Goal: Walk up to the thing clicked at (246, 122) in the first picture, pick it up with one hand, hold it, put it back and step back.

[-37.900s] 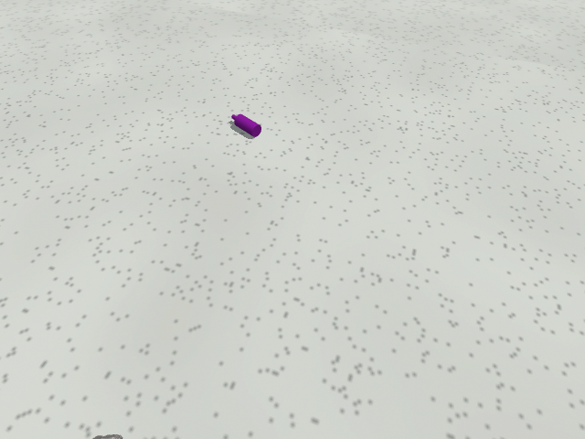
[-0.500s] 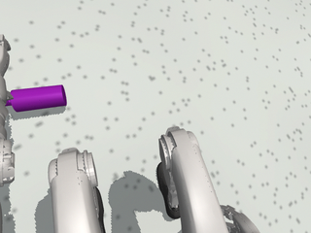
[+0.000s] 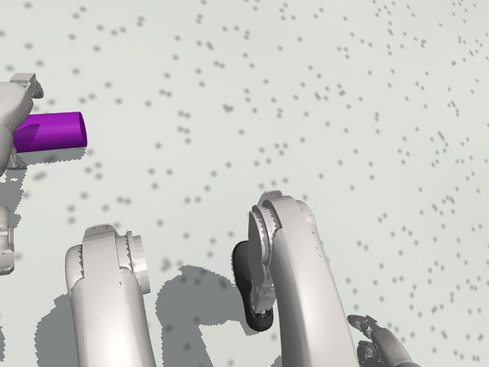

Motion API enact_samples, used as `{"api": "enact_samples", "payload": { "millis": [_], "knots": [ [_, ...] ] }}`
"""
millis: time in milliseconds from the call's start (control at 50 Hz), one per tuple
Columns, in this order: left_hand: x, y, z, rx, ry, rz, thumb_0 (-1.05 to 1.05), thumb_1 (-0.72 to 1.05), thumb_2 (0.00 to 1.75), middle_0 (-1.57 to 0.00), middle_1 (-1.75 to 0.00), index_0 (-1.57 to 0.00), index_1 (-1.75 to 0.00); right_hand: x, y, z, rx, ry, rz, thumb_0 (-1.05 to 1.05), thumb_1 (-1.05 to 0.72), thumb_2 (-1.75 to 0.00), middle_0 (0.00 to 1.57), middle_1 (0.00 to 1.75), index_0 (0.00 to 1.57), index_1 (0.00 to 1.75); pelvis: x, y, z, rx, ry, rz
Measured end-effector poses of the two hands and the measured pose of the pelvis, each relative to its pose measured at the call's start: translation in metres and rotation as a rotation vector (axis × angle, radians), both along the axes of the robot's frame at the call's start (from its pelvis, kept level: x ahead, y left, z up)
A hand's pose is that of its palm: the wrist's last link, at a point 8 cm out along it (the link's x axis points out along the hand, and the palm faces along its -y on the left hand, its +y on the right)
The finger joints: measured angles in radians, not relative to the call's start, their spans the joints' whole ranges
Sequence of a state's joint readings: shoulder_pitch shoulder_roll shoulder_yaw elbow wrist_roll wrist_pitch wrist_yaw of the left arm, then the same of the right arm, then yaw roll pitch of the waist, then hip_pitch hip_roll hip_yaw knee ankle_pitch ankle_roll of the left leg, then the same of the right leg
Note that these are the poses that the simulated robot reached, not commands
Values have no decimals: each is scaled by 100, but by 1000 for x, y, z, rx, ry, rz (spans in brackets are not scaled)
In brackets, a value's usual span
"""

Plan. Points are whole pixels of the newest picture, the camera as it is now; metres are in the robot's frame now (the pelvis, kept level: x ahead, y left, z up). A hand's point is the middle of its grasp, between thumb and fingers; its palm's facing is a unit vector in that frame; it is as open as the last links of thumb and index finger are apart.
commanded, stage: home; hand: left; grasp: from above
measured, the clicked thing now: (27, 133) +0.54 +0.29 -0.30
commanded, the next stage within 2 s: none
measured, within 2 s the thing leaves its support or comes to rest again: neither
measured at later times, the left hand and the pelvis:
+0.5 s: hand out of the picture +0.47 +0.29 -0.06, palm faces -0.39 -0.34 -0.86, open 10.4 cm; pelvis +0.02 +0.01 +0.07, yaw +1 degrees
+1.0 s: hand out of the picture +0.29 +0.21 +0.15, palm faces -0.05 -0.91 -0.41, open 7.4 cm; pelvis +0.03 -0.01 +0.25, yaw +5 degrees
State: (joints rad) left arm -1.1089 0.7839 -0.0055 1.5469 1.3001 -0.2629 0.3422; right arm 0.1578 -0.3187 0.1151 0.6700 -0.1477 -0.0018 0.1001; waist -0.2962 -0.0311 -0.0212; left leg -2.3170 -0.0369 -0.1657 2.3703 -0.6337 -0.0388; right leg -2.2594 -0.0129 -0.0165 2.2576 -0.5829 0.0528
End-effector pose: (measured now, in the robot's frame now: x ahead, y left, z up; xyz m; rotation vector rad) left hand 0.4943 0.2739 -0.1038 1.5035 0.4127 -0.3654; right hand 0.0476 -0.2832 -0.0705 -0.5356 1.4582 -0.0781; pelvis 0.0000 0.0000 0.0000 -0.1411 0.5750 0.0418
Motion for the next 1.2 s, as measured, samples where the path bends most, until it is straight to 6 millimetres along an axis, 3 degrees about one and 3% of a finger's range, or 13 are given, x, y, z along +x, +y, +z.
{"api": "enact_samples", "payload": {
  "millis": [140,240,340,420,500,640,760,860,1000,1200],
  "knots": [
    [31,6,-12,22,-101,54,0,-32,88,-26,-83,-25,-83,-18,21,-17,40,49,-44,0,-91,-90,20,30,21,30,8,5,-14,-15,28,-8],
    [49,12,8,38,-175,113,0,-28,89,-26,-80,-25,-80,-22,35,-19,89,58,-108,0,-90,-90,20,30,21,30,17,8,-9,-19,64,-9],
    [42,20,41,14,-134,202,0,-14,88,-25,-69,-24,-70,-13,43,-9,143,47,-153,0,-90,-90,20,30,21,30,23,11,13,-15,92,-5],
    [18,29,70,-48,-68,276,0,5,86,-24,-57,-22,-58,3,42,7,172,15,-157,0,-90,-90,20,30,21,30,25,13,38,-9,90,2],
    [-20,30,103,-175,-25,333,0,30,84,-23,-46,-21,-47,27,35,30,173,-37,-127,0,-90,-90,20,30,21,30,23,13,68,1,79,8],
    [-96,23,160,-420,-21,420,0,69,87,-22,-35,-21,-35,93,21,85,130,-221,-44,0,-91,-90,20,30,21,30,18,9,118,20,37,21],
    [-149,16,203,-549,-18,561,0,83,89,-22,-31,-21,-32,154,30,140,143,-433,21,1,-91,-90,20,30,20,30,17,4,161,37,-22,37],
    [-181,3,241,-672,2,696,1,87,89,-22,-31,-21,-31,186,47,185,193,-575,44,1,-91,-90,20,30,20,30,21,-1,198,54,-71,46],
    [-214,-19,294,-842,47,860,1,89,90,-21,-30,-21,-30,200,64,242,244,-680,31,1,-91,-90,20,30,21,30,33,-6,250,75,-146,53],
    [-242,-29,370,-997,72,1046,1,90,90,-21,-30,-20,-30,188,61,309,207,-709,-36,1,-91,-90,20,30,21,30,61,-5,316,90,-241,65]
  ]
}}
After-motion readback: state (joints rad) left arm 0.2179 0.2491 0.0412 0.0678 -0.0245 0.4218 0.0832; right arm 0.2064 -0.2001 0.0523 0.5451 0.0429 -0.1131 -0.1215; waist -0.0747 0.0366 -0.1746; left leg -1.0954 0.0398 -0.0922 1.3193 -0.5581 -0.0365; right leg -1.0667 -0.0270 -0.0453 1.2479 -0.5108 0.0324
